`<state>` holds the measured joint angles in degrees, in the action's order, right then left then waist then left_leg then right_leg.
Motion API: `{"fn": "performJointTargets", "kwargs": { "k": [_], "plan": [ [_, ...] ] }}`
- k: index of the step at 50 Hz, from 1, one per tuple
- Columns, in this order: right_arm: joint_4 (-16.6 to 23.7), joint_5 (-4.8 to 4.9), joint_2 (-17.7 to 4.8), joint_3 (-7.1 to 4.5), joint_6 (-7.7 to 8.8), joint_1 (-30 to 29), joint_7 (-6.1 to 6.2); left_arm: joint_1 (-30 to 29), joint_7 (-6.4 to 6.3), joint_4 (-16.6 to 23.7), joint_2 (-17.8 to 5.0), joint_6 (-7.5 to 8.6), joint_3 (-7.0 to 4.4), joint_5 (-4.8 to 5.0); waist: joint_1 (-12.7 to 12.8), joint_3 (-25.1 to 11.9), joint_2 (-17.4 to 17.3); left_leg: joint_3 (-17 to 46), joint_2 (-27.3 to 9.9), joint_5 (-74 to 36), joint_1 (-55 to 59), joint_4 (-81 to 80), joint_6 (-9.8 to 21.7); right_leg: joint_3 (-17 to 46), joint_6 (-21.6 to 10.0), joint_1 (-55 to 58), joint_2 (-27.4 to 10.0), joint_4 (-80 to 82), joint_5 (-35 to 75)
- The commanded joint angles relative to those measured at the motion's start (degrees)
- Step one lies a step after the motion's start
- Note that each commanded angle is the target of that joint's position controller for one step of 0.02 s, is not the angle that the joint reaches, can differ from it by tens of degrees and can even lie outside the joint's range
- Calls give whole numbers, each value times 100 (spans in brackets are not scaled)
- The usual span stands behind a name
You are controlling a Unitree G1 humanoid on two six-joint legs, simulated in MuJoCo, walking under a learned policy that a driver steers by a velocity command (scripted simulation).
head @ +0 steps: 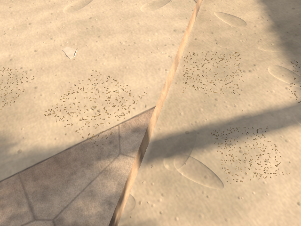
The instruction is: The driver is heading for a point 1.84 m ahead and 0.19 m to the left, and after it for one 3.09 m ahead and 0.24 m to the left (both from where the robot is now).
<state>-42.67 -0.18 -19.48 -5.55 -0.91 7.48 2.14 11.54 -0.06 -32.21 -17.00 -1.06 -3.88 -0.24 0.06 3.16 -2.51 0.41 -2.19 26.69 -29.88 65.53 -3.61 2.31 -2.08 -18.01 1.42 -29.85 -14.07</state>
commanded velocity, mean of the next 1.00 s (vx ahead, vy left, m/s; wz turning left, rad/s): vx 0.16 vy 0.00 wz -0.10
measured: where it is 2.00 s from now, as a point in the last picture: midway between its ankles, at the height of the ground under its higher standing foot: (181, 172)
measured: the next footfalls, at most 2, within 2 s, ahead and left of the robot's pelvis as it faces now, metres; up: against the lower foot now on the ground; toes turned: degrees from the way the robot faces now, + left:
left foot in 0.30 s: +0.05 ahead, +0.14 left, +0.00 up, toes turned -4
left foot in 1.16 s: +0.42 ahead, +0.11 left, +0.00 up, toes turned -3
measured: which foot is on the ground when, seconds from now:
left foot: up 0.00-0.28, down 0.30-0.72, up 0.74-1.00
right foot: down 0.00-1.00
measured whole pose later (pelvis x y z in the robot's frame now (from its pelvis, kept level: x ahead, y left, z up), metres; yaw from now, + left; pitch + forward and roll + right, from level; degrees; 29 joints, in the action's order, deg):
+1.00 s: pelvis +0.14 -0.01 +0.01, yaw -4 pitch +2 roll +0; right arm -40.1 0.9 -16.1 -2.4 4.7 5.0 -2.2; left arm 26.9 -0.5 -44.3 -13.2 2.9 -2.6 0.5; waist 4.5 1.1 -2.2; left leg -0.4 -4.6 6.5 -37.3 45.1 -0.5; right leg 1.2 -2.7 1.0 2.6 -13.1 -16.4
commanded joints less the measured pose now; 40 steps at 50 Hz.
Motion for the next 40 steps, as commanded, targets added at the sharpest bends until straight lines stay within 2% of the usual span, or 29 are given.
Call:
{"fn": "performJointTargets", "kwargs": {
  "k": [1,3,6,10,12,13,14,15,16,17,18,20,24,25,27,28,30,31,32,33,35,36,37,38,39,40],
  "plan": [
    [291,13,-482,-117,51,113,2,-304,-117,402,-774,112,-176,-10,-101,-931,1059,218,-42,-638,-268,230,-45,1262,-1017,885,-1305,999,2515],
    [277,40,-357,-54,47,85,-21,-267,-149,344,-714,118,-149,-31,-54,-904,1037,211,-41,-737,-180,-413,-88,1208,-1029,974,-1249,1035,2301],
    [310,21,-233,28,53,-55,-59,-264,-162,260,-740,89,-152,-39,59,-832,1073,218,-85,-670,175,-1460,-112,1309,-1058,959,-1244,1050,1706],
    [334,48,-288,45,86,-59,-118,-267,-72,122,-752,56,-129,-54,164,-616,1092,126,-17,-388,771,-2405,-50,1563,-1152,640,-1248,1028,1063],
    [307,53,-237,64,132,64,-143,-369,-41,60,-637,51,-67,-22,58,-588,1016,81,23,-683,1146,-3138,27,1642,-1076,576,-1188,897,1092],
    [260,29,-147,93,171,211,-168,-435,-39,28,-539,46,-23,14,-88,-603,944,24,52,-1284,1559,-3889,99,1582,-930,481,-1077,796,1119],
    [242,-58,-173,116,209,296,-188,-294,-35,-50,-423,72,22,7,-119,-686,763,181,-62,-2086,2064,-4361,189,1515,-679,338,-926,737,1025],
    [280,-141,-431,85,235,398,-173,-136,-32,-90,-319,113,57,-85,-15,-838,364,652,-568,-3118,2512,-4337,363,1272,-360,147,-635,453,615],
    [236,-118,-719,31,240,196,-174,185,4,-107,-281,151,39,-147,414,-794,-378,831,-812,-3164,2249,-4094,678,748,-120,179,-150,408,63],
    [254,-76,-372,98,255,25,-202,18,-11,-127,-287,141,53,-191,299,-789,-571,858,-732,-2189,1724,-4239,822,572,58,617,-100,418,-6],
    [293,-80,-184,155,283,-79,-218,-246,-22,-110,-401,111,18,-161,168,-612,-489,721,-551,-1664,1557,-4284,693,577,74,675,-105,370,131],
    [291,-90,-242,161,353,-13,-216,-387,-57,-90,-426,31,-13,-96,54,-482,-327,537,-370,-1581,1530,-4222,492,659,-41,588,-144,289,530],
    [242,-54,-177,203,387,215,-154,-242,-59,-169,-262,30,-7,-77,7,-470,-5,435,-291,-1700,1651,-4040,470,723,-70,534,-196,334,794],
    [219,-65,-147,216,369,290,-137,-143,-69,-234,-199,25,4,-76,-5,-581,55,407,-248,-1236,1706,-4074,482,661,-62,562,-130,343,367],
    [215,-5,-277,178,323,366,-96,-87,-89,-265,-235,24,-25,-43,-43,-348,-2,529,-226,260,1598,-4166,678,436,-106,151,97,132,-1203],
    [211,27,-328,163,316,437,-72,-51,-89,-254,-221,59,-29,-17,-60,-106,-113,814,-382,943,1527,-4339,857,334,-123,-208,154,-23,-1714],
    [170,78,-469,123,360,681,-49,-44,-57,-219,-85,224,-14,71,-99,203,-503,1805,-1050,1705,1663,-4905,1308,-19,-101,-773,196,-685,-1483],
    [134,95,-562,90,378,729,-47,-53,-34,-217,-60,315,-18,116,-81,326,-661,2302,-1446,1782,1709,-5135,1545,-214,-79,-922,109,-946,-1171],
    [126,119,-589,77,386,742,-47,-106,-13,-208,-82,393,-26,130,-95,424,-634,2499,-1591,1575,1594,-5194,1656,-182,-113,-881,-19,-951,-1061],
    [147,135,-578,81,387,637,-62,-9,14,-243,-77,454,-37,132,-4,401,-607,2338,-1531,1239,1473,-5139,1611,-202,-175,-605,-64,-722,-1025],
    [281,161,-406,134,366,181,-124,622,59,-501,-118,510,-90,108,368,178,-524,1427,-952,393,758,-4675,1233,-176,-301,862,-20,172,-575],
    [429,154,-98,224,405,-62,-130,1045,52,-618,-426,532,-192,68,511,85,89,660,-355,-254,312,-3721,876,708,-491,1351,-414,629,-850],
    [638,123,74,270,526,-215,-119,1561,77,-719,-940,558,-349,83,591,-71,1477,-242,371,-558,-565,-1968,446,2396,-1012,2133,-1275,1324,-953],
    [728,155,-200,200,624,-304,-105,1830,103,-708,-965,608,-342,54,727,-90,1778,201,406,497,-1564,-677,384,3735,-1613,2629,-2004,1701,-281],
    [638,237,-352,125,671,-69,-140,1723,88,-687,-735,662,-255,27,511,-74,1216,453,160,511,-2014,97,496,3499,-1653,2878,-2097,1508,190],
    [571,246,-255,153,696,8,-187,1630,72,-635,-609,689,-224,18,428,-189,778,477,-24,64,-2233,316,632,3009,-1520,3019,-1964,1460,271]
  ]
}}
Velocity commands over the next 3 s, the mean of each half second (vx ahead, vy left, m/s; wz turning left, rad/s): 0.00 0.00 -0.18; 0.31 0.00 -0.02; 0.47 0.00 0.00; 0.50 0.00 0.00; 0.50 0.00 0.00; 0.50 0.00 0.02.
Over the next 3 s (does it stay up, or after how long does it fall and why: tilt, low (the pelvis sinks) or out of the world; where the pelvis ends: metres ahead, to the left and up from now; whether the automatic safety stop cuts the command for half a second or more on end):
stays up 1.15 -0.10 -0.01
